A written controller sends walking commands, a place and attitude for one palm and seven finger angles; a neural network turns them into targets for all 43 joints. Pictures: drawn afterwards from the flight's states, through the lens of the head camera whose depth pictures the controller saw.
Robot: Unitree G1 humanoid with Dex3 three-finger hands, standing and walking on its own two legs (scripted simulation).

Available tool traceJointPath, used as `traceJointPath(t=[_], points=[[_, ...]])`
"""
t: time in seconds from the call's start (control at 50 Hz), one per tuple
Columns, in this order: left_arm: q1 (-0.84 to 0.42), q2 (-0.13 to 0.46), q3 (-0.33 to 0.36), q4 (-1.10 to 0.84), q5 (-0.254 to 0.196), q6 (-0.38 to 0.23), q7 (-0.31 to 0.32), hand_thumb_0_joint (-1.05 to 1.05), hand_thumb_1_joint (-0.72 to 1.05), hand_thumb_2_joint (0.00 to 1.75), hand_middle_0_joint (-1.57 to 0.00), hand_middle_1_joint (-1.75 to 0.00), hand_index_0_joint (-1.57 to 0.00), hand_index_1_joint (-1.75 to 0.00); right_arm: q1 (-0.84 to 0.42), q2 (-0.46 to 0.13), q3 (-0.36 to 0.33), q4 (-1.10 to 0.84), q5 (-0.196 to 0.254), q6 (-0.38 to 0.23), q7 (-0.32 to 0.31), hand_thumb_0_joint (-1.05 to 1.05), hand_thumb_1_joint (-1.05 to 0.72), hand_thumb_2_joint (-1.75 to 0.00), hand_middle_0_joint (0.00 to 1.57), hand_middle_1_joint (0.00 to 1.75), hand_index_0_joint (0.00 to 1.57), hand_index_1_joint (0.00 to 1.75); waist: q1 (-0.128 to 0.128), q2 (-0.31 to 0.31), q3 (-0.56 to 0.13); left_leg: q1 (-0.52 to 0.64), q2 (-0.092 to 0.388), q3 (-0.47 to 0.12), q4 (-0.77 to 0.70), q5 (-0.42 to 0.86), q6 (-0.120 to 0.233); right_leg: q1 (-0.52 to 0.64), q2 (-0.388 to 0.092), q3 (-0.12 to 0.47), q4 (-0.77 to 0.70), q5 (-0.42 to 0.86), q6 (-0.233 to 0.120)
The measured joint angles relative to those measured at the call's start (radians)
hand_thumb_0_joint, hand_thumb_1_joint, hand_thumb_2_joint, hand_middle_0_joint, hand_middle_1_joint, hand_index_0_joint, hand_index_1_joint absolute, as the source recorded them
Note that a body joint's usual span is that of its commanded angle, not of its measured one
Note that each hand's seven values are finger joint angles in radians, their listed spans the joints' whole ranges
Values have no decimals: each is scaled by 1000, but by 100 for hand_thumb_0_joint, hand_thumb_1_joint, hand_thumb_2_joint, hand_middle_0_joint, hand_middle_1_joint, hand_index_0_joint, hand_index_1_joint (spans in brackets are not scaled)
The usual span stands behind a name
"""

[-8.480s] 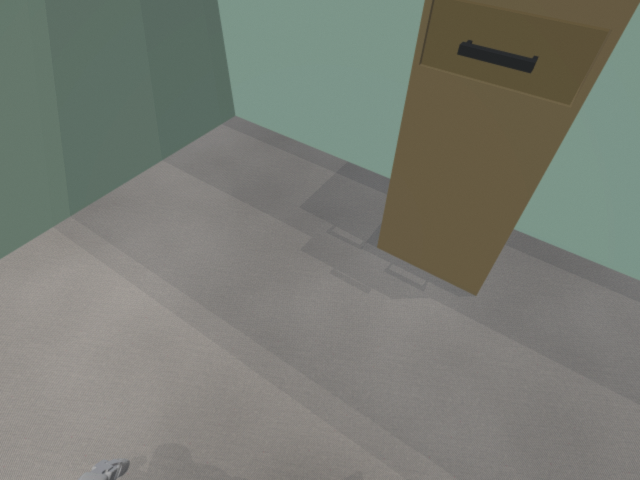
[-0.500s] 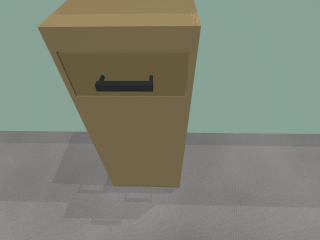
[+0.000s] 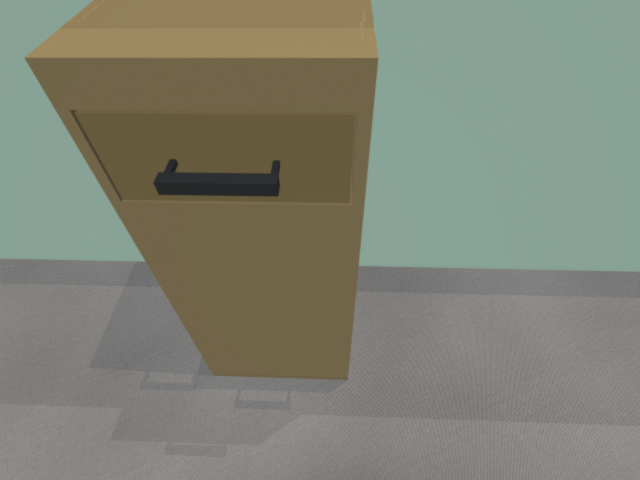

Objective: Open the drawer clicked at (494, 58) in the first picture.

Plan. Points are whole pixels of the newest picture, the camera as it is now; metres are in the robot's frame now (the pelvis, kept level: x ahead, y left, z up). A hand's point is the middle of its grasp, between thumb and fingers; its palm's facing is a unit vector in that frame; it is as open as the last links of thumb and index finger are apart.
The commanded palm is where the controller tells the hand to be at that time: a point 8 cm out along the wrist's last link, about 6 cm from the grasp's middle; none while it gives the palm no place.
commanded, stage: come to a stop and stand still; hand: left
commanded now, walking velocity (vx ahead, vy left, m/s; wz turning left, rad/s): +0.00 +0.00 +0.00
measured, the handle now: (221, 175) +0.50 +0.18 +0.10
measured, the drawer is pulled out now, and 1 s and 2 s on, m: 0.00 0.00 0.00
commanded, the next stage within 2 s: look again from close up in 0.38 s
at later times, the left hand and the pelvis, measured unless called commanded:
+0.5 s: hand out of the picture +0.01 +0.16 -0.17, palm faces +0.02 -0.98 -0.21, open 7.3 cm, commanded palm none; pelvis +0.00 -0.02 +0.00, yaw +1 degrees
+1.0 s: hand out of the picture -0.01 +0.16 -0.17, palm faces +0.02 -0.98 -0.19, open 7.3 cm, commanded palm none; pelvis -0.01 -0.01 +0.00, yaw +0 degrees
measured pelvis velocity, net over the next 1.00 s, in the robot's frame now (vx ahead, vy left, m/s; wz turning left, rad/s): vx -0.01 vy -0.01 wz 0.01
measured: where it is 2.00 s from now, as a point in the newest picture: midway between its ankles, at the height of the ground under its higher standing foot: outside the picture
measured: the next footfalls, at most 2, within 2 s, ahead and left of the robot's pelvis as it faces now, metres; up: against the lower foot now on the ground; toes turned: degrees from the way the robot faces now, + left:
none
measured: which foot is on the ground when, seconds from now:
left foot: down 0.00-1.00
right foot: down 0.00-1.00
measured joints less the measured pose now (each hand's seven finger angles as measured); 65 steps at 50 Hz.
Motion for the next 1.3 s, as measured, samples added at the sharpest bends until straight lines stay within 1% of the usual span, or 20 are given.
traceJointPath(t=[0.18, 0.36, 0.7, 1.06, 1.08, 1.1, 1.12, 1.14, 1.16, 1.18, 1.2, 1.24, 1.28, 1.3], points=[[7, 6, 1, 6, -1, -3, -1, 0, 93, 90, -20, -30, -20, -30, -9, -2, -4, 12, 1, 2, 0, 0, -91, -89, 20, 30, 20, 30, 3, -11, -1, 8, 23, -12, -9, 2, -20, 16, 21, -15, -23, 7, -19], [14, 11, 1, 12, -2, 0, -3, 0, 92, 90, -20, -30, -20, -30, 4, 8, -2, 27, 1, 5, -1, 0, -91, -89, 20, 30, 20, 30, 3, -22, -1, 13, 34, -16, -18, 12, -28, 28, 31, -21, -45, 22, -27], [32, 7, -2, 20, -3, 2, -3, 0, 92, 90, -20, -30, -20, -30, 42, 34, 6, 51, 2, 3, 1, 0, -91, -89, 20, 30, 20, 30, 4, -27, -1, 7, 29, -19, -27, 30, -24, 28, 26, -23, -63, 43, -23], [51, -5, -5, 31, -1, 2, -2, 1, 92, 90, -20, -30, -20, -30, 45, 43, 5, 51, 3, -1, -2, 0, -91, -89, 20, 30, 20, 30, 8, -34, 2, -1, 24, -14, -23, 30, -18, 18, 21, -17, -58, 45, -18], [50, -8, -6, 33, 2, -5, 6, 1, 92, 90, -20, -30, -20, -30, 43, 40, 5, 45, 5, 1, 1, 0, -91, -89, 20, 30, 20, 30, 7, -29, 1, -19, 28, -16, -1, 25, -20, 13, 24, -21, -57, 46, -17], [94, 1, -25, -115, 35, 60, 14, 1, 93, 90, -20, -30, -20, -30, 58, 35, 15, 2, 21, -8, -3, 0, -91, -89, 20, 30, 20, 30, 16, -28, 7, -24, 30, -11, 12, 17, -19, 4, 26, -16, -46, 45, -17], [148, 21, -39, -295, 69, 89, 30, 2, 93, 90, -20, -31, -21, -30, 79, 31, 18, -45, 32, -50, -19, 0, -91, -89, 20, 30, 20, 30, 30, -30, 9, -21, 25, -2, 11, 15, -17, -4, 23, -8, -28, 39, -18], [185, 41, -47, -449, 84, 89, 59, 3, 93, 90, -20, -31, -21, -31, 96, 23, 11, -73, 38, -101, -40, 1, -91, -89, 20, 30, 20, 30, 38, -29, 2, -23, 18, -1, 12, 15, -15, -14, 15, -6, -8, 29, -18], [203, 57, -54, -572, 99, 90, 94, 3, 93, 90, -20, -31, -21, -31, 105, 11, 1, -96, 49, -143, -52, 1, -92, -89, 20, 30, 20, 30, 40, -23, -16, -32, 9, -5, 18, 15, -14, -26, 6, -9, 10, 18, -16], [207, 69, -62, -681, 117, 103, 121, 3, 92, 89, -20, -32, -21, -32, 107, -5, -5, -125, 58, -173, -58, 1, -92, -89, 20, 30, 20, 30, 37, -13, -30, -42, 1, -12, 28, 14, -12, -34, -3, -15, 25, 9, -12], [201, 80, -68, -778, 154, 111, 140, 3, 91, 89, -20, -32, -21, -32, 99, -23, -8, -154, 59, -196, -59, 1, -92, -89, 20, 30, 20, 30, 32, -1, -46, -56, -4, -19, 42, 11, -9, -45, -9, -20, 37, 2, -10], [169, 102, -79, -928, 267, 103, 180, 3, 88, 88, -20, -34, -21, -34, 58, -62, -9, -221, 42, -217, -52, 2, -92, -89, 20, 30, 20, 30, 15, 21, -79, -100, -11, -24, 81, 1, -5, -83, -17, -26, 69, -7, -9], [121, 118, -84, -1025, 412, 84, 219, 2, 84, 87, -20, -36, -21, -36, 1, -88, -18, -304, 19, -208, -31, 1, -92, -89, 20, 30, 20, 30, 3, 34, -106, -146, -13, -20, 121, -11, -3, -131, -20, -20, 108, -16, -10], [106, 120, -84, -1062, 489, 74, 238, 2, 82, 86, -20, -37, -21, -37, -30, -95, -24, -348, 7, -193, -16, 1, -92, -89, 20, 30, 20, 30, 1, 38, -117, -165, -12, -13, 137, -17, -4, -154, -18, -13, 126, -19, -11]])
